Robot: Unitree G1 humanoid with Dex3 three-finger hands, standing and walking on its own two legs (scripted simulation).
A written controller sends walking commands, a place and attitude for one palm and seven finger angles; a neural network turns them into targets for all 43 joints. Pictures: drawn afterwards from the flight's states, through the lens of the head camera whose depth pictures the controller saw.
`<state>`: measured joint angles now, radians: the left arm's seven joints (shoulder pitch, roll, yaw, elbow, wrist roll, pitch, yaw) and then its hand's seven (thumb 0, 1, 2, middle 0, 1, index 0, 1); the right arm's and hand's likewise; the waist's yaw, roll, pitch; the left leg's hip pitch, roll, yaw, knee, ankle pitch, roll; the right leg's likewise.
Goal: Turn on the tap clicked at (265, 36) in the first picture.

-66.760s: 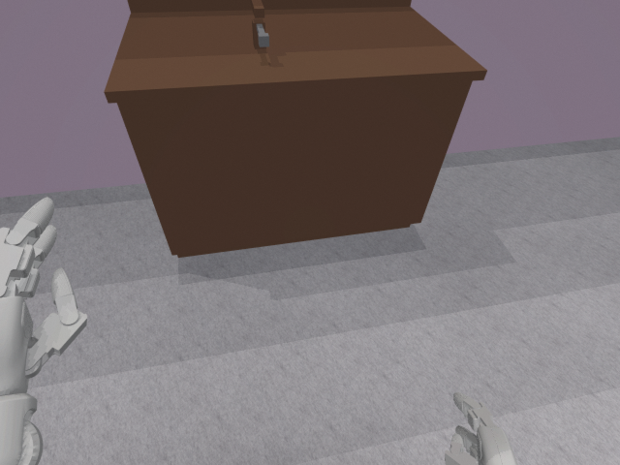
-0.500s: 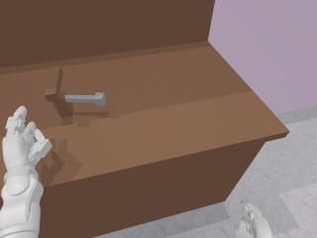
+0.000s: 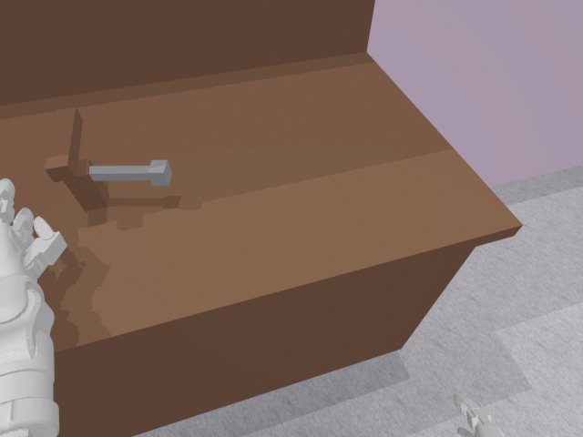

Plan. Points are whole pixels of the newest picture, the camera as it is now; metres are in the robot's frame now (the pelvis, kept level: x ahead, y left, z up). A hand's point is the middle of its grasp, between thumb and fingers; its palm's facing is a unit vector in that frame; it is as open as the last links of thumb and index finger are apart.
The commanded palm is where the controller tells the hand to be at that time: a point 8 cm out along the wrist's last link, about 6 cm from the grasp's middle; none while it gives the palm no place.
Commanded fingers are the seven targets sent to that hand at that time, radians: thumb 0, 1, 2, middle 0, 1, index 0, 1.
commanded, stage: reach beside the lever's end, fingers flat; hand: left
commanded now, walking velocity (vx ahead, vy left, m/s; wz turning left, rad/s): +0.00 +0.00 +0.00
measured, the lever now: (160, 173) +0.46 +0.23 +0.09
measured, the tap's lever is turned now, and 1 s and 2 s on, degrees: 74 74 74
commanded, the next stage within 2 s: push the lever round in 0.62 s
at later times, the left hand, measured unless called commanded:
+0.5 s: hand (43, 248) +0.32 +0.35 +0.09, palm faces +0.58 -0.81 -0.09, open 7.8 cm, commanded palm +0.28 +0.37 +0.09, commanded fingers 0.00 0.90 0.90 -0.15 -0.15 -0.15 -0.15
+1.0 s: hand (73, 240) +0.34 +0.31 +0.09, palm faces +0.54 -0.83 -0.10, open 7.8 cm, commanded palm +0.29 +0.34 +0.09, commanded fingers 0.00 0.90 0.90 -0.15 -0.15 -0.15 -0.15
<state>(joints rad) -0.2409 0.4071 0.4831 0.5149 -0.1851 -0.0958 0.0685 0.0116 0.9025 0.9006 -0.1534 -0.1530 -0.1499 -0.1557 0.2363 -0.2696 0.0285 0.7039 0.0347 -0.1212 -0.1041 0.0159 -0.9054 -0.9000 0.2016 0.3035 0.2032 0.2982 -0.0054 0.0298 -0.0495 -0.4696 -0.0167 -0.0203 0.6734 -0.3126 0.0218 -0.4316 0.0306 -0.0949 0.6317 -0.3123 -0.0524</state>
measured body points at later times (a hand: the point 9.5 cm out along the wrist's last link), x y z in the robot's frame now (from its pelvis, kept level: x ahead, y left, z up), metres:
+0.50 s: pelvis +0.01 +0.01 +0.00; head +0.04 +0.01 +0.45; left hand +0.29 +0.39 +0.09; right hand +0.13 -0.25 -0.11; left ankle +0.02 +0.10 -0.72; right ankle +0.00 -0.09 -0.72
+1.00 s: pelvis +0.00 +0.00 +0.00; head +0.03 +0.00 +0.45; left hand +0.30 +0.35 +0.10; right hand +0.13 -0.25 -0.11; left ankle +0.02 +0.10 -0.72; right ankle +0.00 -0.09 -0.72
